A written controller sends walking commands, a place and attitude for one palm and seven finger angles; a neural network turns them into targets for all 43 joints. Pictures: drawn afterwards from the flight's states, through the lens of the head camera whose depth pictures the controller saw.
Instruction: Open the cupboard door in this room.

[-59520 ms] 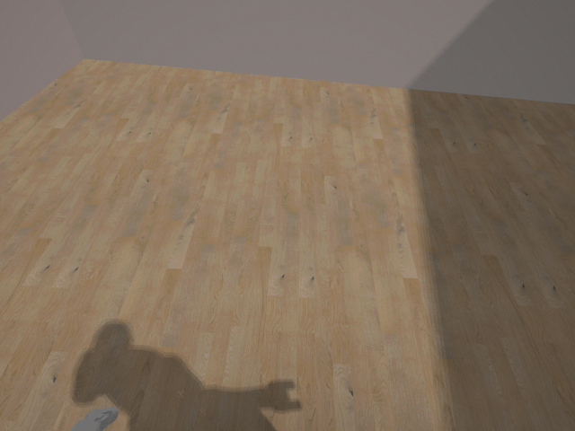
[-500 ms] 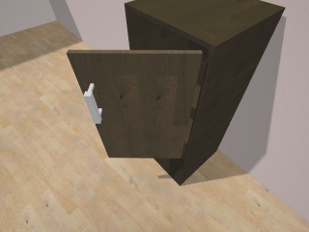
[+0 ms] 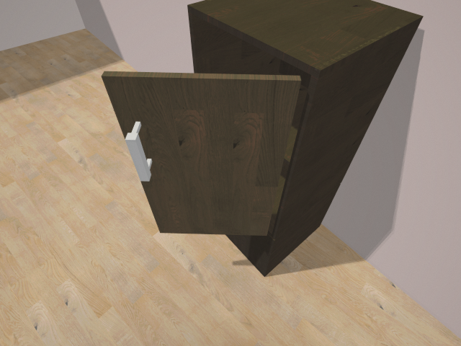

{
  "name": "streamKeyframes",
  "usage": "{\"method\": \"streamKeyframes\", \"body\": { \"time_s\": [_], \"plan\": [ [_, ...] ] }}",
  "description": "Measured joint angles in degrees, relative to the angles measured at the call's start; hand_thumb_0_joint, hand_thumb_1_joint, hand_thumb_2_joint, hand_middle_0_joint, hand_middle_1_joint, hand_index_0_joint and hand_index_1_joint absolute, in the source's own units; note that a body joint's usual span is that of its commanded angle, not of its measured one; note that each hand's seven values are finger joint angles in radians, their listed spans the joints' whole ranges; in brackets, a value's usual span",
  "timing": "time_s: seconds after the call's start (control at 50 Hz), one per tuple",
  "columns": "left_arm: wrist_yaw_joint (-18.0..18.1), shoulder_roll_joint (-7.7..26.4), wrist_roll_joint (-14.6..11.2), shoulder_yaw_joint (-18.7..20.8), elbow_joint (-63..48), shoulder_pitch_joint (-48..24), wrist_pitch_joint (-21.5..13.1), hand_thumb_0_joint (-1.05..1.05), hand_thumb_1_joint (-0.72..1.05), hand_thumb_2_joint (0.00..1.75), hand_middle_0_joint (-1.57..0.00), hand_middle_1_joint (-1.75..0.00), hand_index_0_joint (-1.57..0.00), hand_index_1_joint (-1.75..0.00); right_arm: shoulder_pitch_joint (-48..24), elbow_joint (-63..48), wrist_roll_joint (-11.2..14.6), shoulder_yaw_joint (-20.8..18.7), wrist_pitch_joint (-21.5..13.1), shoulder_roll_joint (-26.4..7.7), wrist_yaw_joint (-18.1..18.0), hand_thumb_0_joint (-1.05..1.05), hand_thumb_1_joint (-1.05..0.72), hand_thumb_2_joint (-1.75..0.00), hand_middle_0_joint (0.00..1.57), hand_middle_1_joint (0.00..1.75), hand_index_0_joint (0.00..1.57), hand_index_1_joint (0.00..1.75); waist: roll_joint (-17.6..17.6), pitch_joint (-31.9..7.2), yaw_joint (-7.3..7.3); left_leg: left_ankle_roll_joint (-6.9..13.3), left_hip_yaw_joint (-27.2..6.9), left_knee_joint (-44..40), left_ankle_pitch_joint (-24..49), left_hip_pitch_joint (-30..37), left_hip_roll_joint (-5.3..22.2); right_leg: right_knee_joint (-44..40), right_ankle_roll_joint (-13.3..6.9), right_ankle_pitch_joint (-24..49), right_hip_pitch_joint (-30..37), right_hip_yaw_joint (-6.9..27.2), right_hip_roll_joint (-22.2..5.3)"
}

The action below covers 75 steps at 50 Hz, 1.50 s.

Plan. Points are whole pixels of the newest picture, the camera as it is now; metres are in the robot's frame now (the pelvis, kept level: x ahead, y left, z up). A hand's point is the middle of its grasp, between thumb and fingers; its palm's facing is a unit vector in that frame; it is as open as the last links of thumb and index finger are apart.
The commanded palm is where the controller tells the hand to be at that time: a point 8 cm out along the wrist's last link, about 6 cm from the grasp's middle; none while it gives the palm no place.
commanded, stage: look again from close up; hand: left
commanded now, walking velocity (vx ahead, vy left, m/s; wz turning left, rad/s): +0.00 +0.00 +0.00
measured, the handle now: (141, 152) +0.49 +0.23 +0.03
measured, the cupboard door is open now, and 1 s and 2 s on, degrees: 48 48 48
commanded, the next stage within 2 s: raise the hand with hooked fingers in 0.12 s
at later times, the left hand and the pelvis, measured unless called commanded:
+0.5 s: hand (124, 287) +0.21 +0.19 +0.01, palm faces +0.11 -0.99 +0.00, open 7.8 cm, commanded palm +0.11 +0.25 -0.05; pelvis -0.04 +0.02 -0.03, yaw +2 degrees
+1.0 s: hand (105, 310) +0.18 +0.22 -0.03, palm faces -0.06 -1.00 -0.02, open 10.7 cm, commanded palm +0.14 +0.29 -0.01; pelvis -0.06 +0.03 -0.07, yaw +3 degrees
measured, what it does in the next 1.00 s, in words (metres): lowers itself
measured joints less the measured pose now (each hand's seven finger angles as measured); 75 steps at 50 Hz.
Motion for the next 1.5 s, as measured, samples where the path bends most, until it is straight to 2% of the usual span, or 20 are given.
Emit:
{"method": "streamKeyframes", "body": {
  "time_s": [0.24,0.28,0.34,0.38,0.42,0.52,0.56,0.62,0.7,0.78,0.84,0.88,0.94,0.98,1.02,1.06,1.12,1.2,1.32,1.5],
  "plan": [
    [0.42,-0.15,0.11,0.00,0.07,-0.13,-0.38,0.01,0.92,0.90,-0.20,-0.30,-0.20,-0.30,0.28,-0.14,0.17,-0.02,-0.02,0.05,0.15,0.01,-0.91,-0.90,0.20,0.30,0.20,0.30,0.14,0.10,0.03,0.38,0.02,1.62,-0.11,-1.54,-0.04,-0.16,0.50,0.53,-0.61,-0.13,-0.18],
    [1.13,0.16,-4.27,1.14,-18.84,5.96,3.42,0.02,0.93,0.90,-0.21,-0.30,-0.20,-0.30,2.20,-5.50,1.46,0.51,-2.63,-0.80,-0.86,0.01,-0.91,-0.90,0.20,0.30,0.20,0.30,0.58,0.65,0.42,0.62,-0.08,2.86,-1.14,-2.15,-0.04,1.24,0.66,0.27,-1.52,0.13,-0.15],
    [4.04,0.61,-7.75,1.33,-39.46,9.65,-0.24,0.03,0.92,0.89,-0.21,-0.31,-0.20,-0.32,3.91,-10.82,3.02,-0.27,-8.87,-3.15,-2.48,0.02,-0.91,-0.90,0.20,0.30,0.20,0.30,2.05,-1.37,0.27,1.21,-0.88,4.63,-1.35,-3.71,-1.18,3.40,1.16,-0.89,-2.75,-0.56,-1.44],
    [3.62,0.42,-9.57,2.02,-47.05,7.70,-3.60,0.03,0.90,0.88,-0.21,-0.33,-0.20,-0.33,2.69,-14.36,3.12,-0.79,-11.12,-4.91,-2.58,0.02,-0.91,-0.90,0.20,0.30,0.20,0.30,2.91,-2.84,-0.85,1.75,-1.77,7.16,-1.95,-6.27,-2.00,5.88,1.65,-1.88,-4.86,-1.40,-2.46],
    [1.51,0.27,-10.33,3.49,-49.60,3.56,-9.58,0.03,0.87,0.87,-0.21,-0.35,-0.20,-0.35,0.31,-18.17,2.58,-1.36,-12.62,-6.13,-2.20,0.02,-0.91,-0.90,0.20,0.30,0.20,0.30,2.93,-4.53,-1.80,2.03,-2.11,11.05,-3.01,-10.73,-2.52,9.87,1.86,-3.15,-9.19,-1.71,-3.25],
    [-11.34,-0.67,-13.64,6.45,-50.28,-1.18,-26.46,0.01,0.76,0.83,-0.21,-0.41,-0.20,-0.41,-5.35,-28.25,1.32,-2.95,-14.44,-6.84,0.92,0.02,-0.91,-0.90,0.20,0.30,0.20,0.30,-0.82,-7.57,-1.57,1.89,-0.58,22.92,-7.25,-23.25,-2.15,22.30,1.32,-6.99,-22.66,-0.06,-3.50],
    [-16.65,-0.84,-13.58,6.70,-49.76,0.52,-30.08,0.01,0.72,0.81,-0.21,-0.43,-0.21,-0.43,-6.52,-31.98,1.34,-3.49,-14.21,-7.36,1.95,0.02,-0.91,-0.90,0.20,0.30,0.20,0.30,-2.18,-8.24,-1.15,1.97,-0.39,27.61,-9.17,-27.44,-1.93,26.85,1.20,-8.71,-26.92,0.19,-3.52],
    [-19.80,-0.13,-13.33,6.84,-49.88,4.61,-28.66,0.01,0.64,0.78,-0.22,-0.48,-0.22,-0.48,-7.25,-36.41,1.62,-4.03,-12.73,-8.13,2.03,0.01,-0.91,-0.90,0.20,0.30,0.20,0.30,-3.63,-8.70,0.14,1.92,-0.72,33.51,-11.45,-32.66,-1.76,32.35,1.17,-10.94,-31.87,-0.02,-3.67],
    [-16.54,1.20,-13.34,8.44,-53.95,9.30,-25.59,0.01,0.54,0.74,-0.23,-0.53,-0.23,-0.54,-7.32,-38.96,1.50,-3.92,-11.82,-8.04,1.11,0.01,-0.91,-0.90,0.20,0.30,0.20,0.30,-3.19,-7.76,1.85,1.85,-2.74,39.07,-13.49,-37.19,-1.40,35.98,0.95,-12.48,-34.83,-1.97,-3.62],
    [-13.74,2.88,-14.01,9.44,-62.82,10.22,-28.39,0.02,0.45,0.70,-0.24,-0.59,-0.23,-0.60,-6.65,-37.28,1.07,-1.66,-12.28,-6.45,0.19,0.01,-0.90,-0.90,0.20,0.30,0.20,0.30,-1.24,-7.47,2.88,1.88,-4.98,42.11,-14.32,-39.81,-1.12,36.87,0.85,-12.81,-35.69,-4.17,-3.42],
    [-16.35,3.98,-14.75,8.66,-65.30,5.52,-29.33,0.02,0.38,0.67,-0.24,-0.64,-0.23,-0.64,-6.14,-35.17,1.34,0.93,-12.50,-5.23,-0.32,0.01,-0.90,-0.90,0.20,0.30,0.20,0.30,0.94,-7.30,2.62,2.04,-6.05,43.14,-14.26,-41.04,-1.15,36.70,1.03,-12.43,-35.98,-5.22,-3.43],
    [-19.11,5.09,-14.86,8.22,-64.17,1.41,-26.83,0.02,0.33,0.65,-0.24,-0.67,-0.23,-0.67,-5.54,-34.11,1.86,2.44,-12.02,-4.12,-0.64,0.02,-0.90,-0.90,0.20,0.30,0.20,0.30,1.81,-7.41,1.96,2.15,-5.92,42.92,-13.91,-41.46,-1.15,36.32,1.20,-11.94,-36.38,-5.10,-3.42],
    [-22.41,6.41,-15.64,8.76,-60.29,-2.40,-18.72,0.01,0.26,0.62,-0.25,-0.71,-0.24,-0.72,-3.80,-33.71,2.75,3.70,-10.52,-2.65,-1.06,0.02,-0.90,-0.90,0.21,0.30,0.21,0.30,2.34,-7.34,0.38,2.44,-4.73,40.71,-12.92,-40.33,-1.11,34.57,1.48,-10.78,-35.92,-3.95,-3.31],
    [-22.45,6.55,-16.69,10.05,-58.93,-2.11,-13.48,0.01,0.22,0.60,-0.25,-0.74,-0.25,-0.75,-2.05,-33.91,3.03,3.74,-9.72,-2.21,-1.32,0.02,-0.90,-0.90,0.21,0.30,0.21,0.30,2.29,-7.47,-0.70,2.64,-3.67,38.34,-12.14,-38.64,-1.12,32.75,1.75,-9.94,-34.86,-2.93,-3.22],
    [-20.83,6.17,-17.82,11.80,-59.24,-0.25,-11.04,0.01,0.17,0.58,-0.26,-0.77,-0.25,-0.78,-0.10,-34.12,2.95,3.16,-9.54,-2.30,-1.57,0.02,-0.90,-0.90,0.21,0.30,0.21,0.30,2.06,-7.64,-1.27,2.75,-2.80,36.05,-11.49,-36.68,-1.05,30.86,1.93,-9.20,-33.41,-2.09,-3.04],
    [-18.32,5.73,-18.27,13.50,-60.73,2.05,-11.84,0.01,0.13,0.56,-0.26,-0.80,-0.25,-0.81,1.71,-34.04,2.73,2.24,-9.93,-2.86,-1.61,0.02,-0.90,-0.90,0.21,0.30,0.21,0.30,1.72,-7.88,-1.33,2.80,-2.33,34.33,-11.08,-35.07,-1.05,29.35,2.04,-8.73,-32.06,-1.64,-2.93],
    [-15.57,5.81,-17.72,15.20,-62.52,3.62,-16.49,0.01,0.06,0.53,-0.27,-0.85,-0.26,-0.85,3.28,-33.37,2.26,1.06,-10.88,-4.60,-1.47,0.02,-0.90,-0.90,0.21,0.30,0.21,0.30,1.35,-7.82,-0.90,2.89,-2.56,33.50,-10.95,-34.04,-1.22,28.42,2.14,-8.66,-30.82,-1.87,-3.05],
    [-17.17,6.95,-17.18,15.63,-60.37,1.04,-20.70,0.01,-0.04,0.49,-0.27,-0.91,-0.26,-0.91,2.69,-32.03,2.46,0.42,-11.96,-7.45,-1.57,0.02,-0.90,-0.90,0.21,0.30,0.20,0.30,1.51,-7.25,-0.48,2.99,-3.51,34.41,-11.26,-34.53,-1.50,28.75,2.23,-9.06,-30.62,-2.79,-3.35],
    [-22.79,8.90,-17.70,15.03,-55.04,-3.49,-15.96,0.00,-0.18,0.43,-0.28,-1.00,-0.27,-1.00,0.05,-32.25,3.34,0.27,-12.79,-8.42,-3.00,0.02,-0.90,-0.90,0.20,0.30,0.20,0.30,1.40,-6.51,-0.79,3.00,-3.45,32.75,-10.88,-32.55,-1.39,26.91,2.29,-8.51,-28.64,-2.73,-3.11],
    [-22.95,10.78,-20.22,20.69,-52.37,-8.25,-15.58,0.00,-0.38,0.35,-0.30,-1.13,-0.29,-1.13,-0.73,-33.50,3.15,1.72,-13.26,-6.88,-2.49,0.02,-0.90,-0.90,0.20,0.30,0.20,0.30,1.26,-7.08,0.03,2.64,-3.60,28.44,-9.96,-27.57,-1.26,22.60,2.15,-7.65,-23.61,-2.89,-2.72]
  ]
}}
